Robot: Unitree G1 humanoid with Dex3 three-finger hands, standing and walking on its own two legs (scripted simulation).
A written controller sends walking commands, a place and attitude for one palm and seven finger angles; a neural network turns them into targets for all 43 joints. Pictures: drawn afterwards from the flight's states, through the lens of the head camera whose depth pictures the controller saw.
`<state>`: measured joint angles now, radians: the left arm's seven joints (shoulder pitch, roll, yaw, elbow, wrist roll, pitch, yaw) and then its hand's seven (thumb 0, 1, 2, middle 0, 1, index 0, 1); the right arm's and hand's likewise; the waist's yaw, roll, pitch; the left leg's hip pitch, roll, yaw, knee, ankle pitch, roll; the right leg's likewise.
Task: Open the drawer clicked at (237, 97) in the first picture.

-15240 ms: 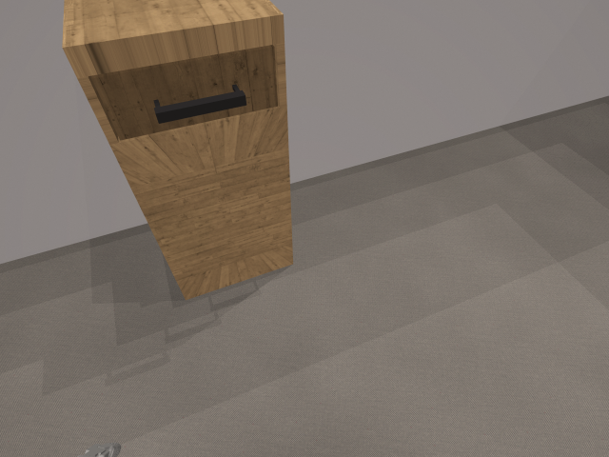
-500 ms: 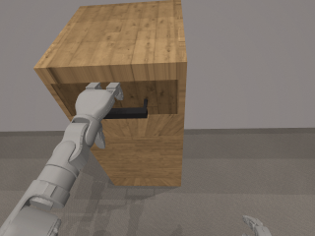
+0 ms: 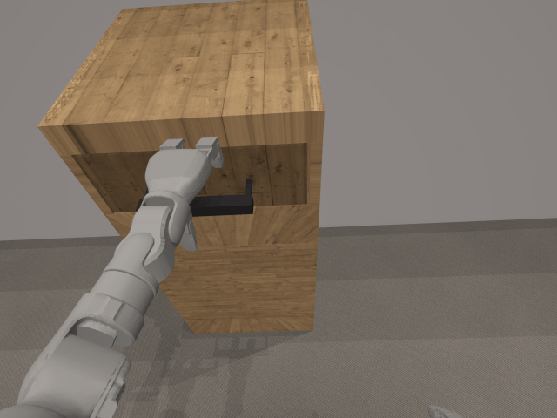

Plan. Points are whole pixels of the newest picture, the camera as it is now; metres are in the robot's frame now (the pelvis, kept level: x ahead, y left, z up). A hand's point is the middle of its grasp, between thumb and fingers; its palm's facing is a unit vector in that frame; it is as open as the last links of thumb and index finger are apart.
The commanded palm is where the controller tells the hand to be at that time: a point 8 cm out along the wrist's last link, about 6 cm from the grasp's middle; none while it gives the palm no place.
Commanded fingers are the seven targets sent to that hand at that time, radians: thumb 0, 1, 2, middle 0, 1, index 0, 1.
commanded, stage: move the hooked fingers above the handle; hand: left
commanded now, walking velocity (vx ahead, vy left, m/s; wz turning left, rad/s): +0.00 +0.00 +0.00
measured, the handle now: (198, 196) +0.46 +0.18 +0.03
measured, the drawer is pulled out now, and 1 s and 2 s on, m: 0.00 0.00 0.00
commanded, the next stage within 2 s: none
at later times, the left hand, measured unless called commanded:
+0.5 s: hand (186, 194) +0.41 +0.17 +0.10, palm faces +0.03 -0.03 -1.00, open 13.8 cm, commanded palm +0.39 +0.18 +0.16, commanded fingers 0.00 -0.50 0.30 -0.30 -1.20 -0.30 -1.20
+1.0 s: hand (182, 191) +0.42 +0.17 +0.10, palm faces +0.02 -0.02 -1.00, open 13.8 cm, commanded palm +0.39 +0.17 +0.16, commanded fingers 0.00 -0.50 0.30 -0.30 -1.20 -0.30 -1.20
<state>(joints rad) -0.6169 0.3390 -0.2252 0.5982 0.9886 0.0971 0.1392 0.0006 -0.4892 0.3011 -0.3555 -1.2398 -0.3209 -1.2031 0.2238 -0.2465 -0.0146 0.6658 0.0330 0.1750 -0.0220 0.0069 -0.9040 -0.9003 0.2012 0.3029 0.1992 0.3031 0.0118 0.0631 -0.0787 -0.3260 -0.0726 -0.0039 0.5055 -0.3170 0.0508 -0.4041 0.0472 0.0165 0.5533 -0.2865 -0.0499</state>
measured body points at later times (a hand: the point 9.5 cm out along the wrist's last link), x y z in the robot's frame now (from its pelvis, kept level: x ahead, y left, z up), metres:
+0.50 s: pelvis -0.01 -0.01 +0.00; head +0.02 -0.04 +0.45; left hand +0.40 +0.17 +0.15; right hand +0.14 -0.24 -0.13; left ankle -0.05 +0.09 -0.73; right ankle -0.01 -0.09 -0.73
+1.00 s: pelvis -0.01 -0.01 +0.00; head +0.02 -0.05 +0.45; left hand +0.41 +0.17 +0.15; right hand +0.12 -0.25 -0.14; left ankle -0.05 +0.09 -0.73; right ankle -0.01 -0.09 -0.73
